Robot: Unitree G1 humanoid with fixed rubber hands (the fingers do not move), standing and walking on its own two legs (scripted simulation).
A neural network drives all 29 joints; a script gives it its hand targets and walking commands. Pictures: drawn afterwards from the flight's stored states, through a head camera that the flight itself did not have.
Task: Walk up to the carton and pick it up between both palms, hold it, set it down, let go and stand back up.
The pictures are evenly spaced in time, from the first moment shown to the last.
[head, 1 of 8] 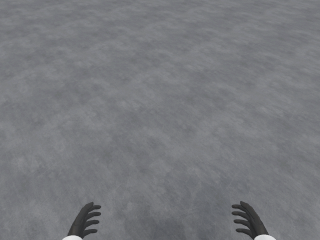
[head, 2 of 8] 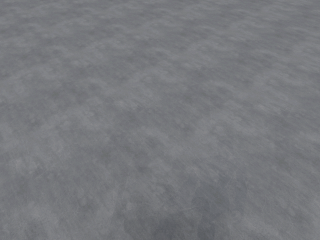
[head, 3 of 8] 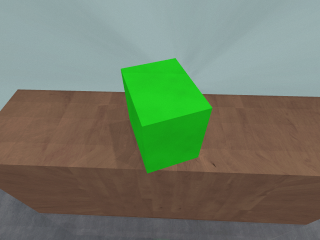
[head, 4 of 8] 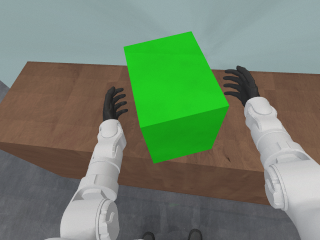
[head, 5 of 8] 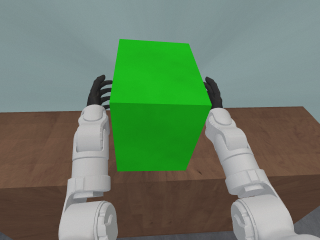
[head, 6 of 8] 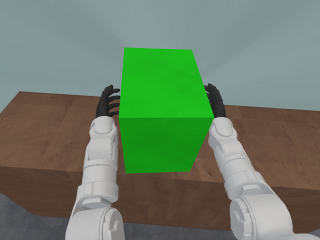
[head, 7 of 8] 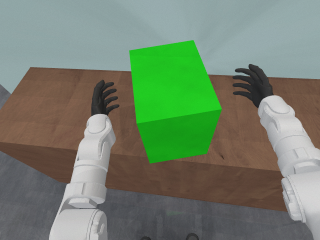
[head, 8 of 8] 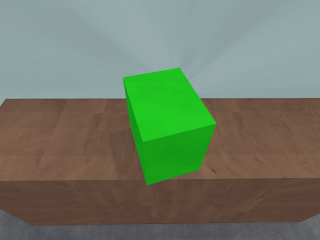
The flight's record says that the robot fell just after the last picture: no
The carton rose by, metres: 0.19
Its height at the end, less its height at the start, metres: +0.00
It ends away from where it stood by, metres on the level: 0.02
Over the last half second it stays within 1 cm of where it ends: yes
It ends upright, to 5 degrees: yes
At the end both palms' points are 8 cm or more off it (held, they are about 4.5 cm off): yes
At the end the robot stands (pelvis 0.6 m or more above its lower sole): yes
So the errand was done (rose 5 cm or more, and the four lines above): yes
